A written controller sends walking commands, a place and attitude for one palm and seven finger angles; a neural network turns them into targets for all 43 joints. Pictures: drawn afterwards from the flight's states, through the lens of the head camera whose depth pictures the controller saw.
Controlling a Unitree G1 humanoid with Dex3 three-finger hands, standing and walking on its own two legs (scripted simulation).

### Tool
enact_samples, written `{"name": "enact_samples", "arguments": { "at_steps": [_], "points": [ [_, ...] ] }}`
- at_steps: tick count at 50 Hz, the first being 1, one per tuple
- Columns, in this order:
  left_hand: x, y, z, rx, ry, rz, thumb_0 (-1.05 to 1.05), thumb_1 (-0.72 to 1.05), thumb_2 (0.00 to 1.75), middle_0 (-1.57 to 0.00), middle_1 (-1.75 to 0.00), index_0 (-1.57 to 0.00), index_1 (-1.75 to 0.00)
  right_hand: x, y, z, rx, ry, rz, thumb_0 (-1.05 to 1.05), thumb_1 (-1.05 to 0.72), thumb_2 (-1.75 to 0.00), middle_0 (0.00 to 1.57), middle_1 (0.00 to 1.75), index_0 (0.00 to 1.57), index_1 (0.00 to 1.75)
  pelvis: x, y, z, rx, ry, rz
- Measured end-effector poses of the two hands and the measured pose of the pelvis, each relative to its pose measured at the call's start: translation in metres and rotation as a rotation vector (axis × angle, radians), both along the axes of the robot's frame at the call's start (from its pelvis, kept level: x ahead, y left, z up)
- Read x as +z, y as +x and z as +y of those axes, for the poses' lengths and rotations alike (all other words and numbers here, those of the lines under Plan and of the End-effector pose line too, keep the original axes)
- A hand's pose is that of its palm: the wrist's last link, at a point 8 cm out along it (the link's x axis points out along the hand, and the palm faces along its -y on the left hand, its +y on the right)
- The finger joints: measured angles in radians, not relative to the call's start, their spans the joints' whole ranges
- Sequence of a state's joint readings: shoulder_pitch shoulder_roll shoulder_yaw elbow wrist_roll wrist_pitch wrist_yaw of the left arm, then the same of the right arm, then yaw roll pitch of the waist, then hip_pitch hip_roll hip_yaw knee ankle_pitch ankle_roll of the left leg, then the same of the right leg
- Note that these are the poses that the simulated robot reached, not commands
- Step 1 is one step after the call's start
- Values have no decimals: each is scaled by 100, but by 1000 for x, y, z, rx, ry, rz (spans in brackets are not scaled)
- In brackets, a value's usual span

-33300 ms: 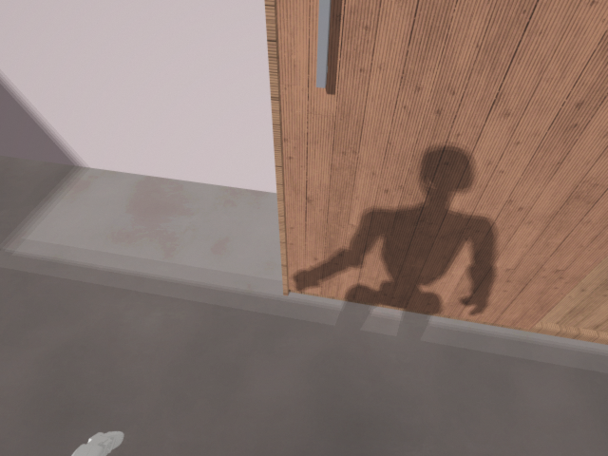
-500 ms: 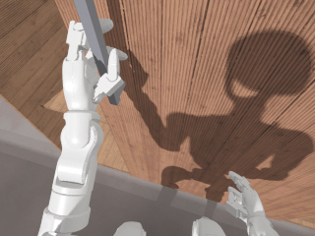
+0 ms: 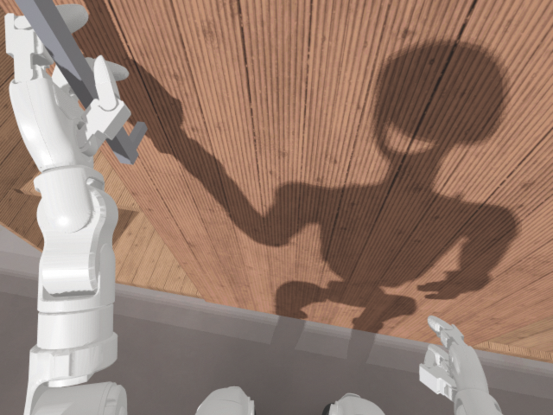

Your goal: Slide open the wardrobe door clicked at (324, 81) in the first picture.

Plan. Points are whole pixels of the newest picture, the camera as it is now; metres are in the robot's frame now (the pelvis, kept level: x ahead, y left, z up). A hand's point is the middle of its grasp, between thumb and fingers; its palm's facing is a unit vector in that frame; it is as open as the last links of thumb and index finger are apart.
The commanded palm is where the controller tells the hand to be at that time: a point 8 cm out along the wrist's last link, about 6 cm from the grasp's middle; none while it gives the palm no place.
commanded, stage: step sideways, sliding the door along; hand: left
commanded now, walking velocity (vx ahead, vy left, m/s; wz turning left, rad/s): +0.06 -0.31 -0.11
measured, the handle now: (88, 61) +0.40 +0.24 +0.26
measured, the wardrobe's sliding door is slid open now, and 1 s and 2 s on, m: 0.47 0.47 0.46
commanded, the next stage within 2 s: stop walking and hold the door there in 0.04 s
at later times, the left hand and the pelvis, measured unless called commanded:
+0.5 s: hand (108, 101) +0.37 +0.21 +0.24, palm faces +0.52 -0.82 -0.24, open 6.4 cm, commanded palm +0.33 +0.25 +0.20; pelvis -0.04 -0.07 +0.00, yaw -8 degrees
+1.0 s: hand (110, 100) +0.37 +0.21 +0.24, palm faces +0.49 -0.85 -0.19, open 6.0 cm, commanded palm +0.33 +0.25 +0.20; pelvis -0.08 -0.08 +0.01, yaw -13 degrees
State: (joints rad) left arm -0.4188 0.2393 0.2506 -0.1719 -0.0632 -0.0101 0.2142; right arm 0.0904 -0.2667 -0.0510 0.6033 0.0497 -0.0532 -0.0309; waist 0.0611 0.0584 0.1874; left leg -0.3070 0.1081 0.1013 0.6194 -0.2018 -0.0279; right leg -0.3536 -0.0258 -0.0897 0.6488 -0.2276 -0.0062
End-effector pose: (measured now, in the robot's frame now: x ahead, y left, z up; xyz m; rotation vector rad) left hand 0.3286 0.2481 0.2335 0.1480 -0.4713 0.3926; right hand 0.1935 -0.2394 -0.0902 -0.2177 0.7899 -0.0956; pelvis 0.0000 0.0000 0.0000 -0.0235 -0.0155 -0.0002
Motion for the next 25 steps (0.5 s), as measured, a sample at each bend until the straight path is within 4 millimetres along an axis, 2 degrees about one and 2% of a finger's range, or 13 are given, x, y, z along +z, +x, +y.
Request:
{"name": "enact_samples", "arguments": {
  "at_steps": [3,8,13,15,18,21,25],
  "points": [
    [-1,0,1,-25,-6,-6,-2,77,83,-47,-141,-13,-119,3,-16,-11,-22,-13,38,1,-91,-90,20,30,20,30,0,-6,-5,-18,-2,-27],
    [1,-1,1,-17,-31,14,-2,76,83,-46,-140,-16,-119,15,-36,-12,12,12,77,1,-91,-90,20,30,20,30,12,-12,-20,-44,-49,-40],
    [5,-1,7,3,92,65,-6,71,83,-47,-141,-20,-125,19,-47,-24,-24,58,53,1,-90,-90,20,30,20,30,16,-14,-46,-97,-75,-26],
    [8,-2,6,46,122,93,-7,69,83,-47,-141,-21,-128,14,-50,-34,-31,82,21,1,-90,-90,20,30,21,30,11,-16,-59,-108,-68,-26],
    [9,-4,3,128,162,119,-10,68,82,-47,-141,-19,-129,-2,-54,-59,-48,97,-26,1,-90,-90,21,30,21,30,-6,-19,-78,-108,-19,-25],
    [12,-6,1,172,157,162,-11,67,81,-46,-140,-21,-130,-11,-69,-87,-128,64,-23,1,-90,-90,21,30,21,30,-4,-29,-77,-120,-6,-36],
    [14,-7,1,174,122,192,-9,66,80,-46,-140,-25,-132,-5,-104,-117,-217,-12,13,1,-90,-90,20,30,21,30,3,-39,-73,-136,31,-43]
  ]
}}
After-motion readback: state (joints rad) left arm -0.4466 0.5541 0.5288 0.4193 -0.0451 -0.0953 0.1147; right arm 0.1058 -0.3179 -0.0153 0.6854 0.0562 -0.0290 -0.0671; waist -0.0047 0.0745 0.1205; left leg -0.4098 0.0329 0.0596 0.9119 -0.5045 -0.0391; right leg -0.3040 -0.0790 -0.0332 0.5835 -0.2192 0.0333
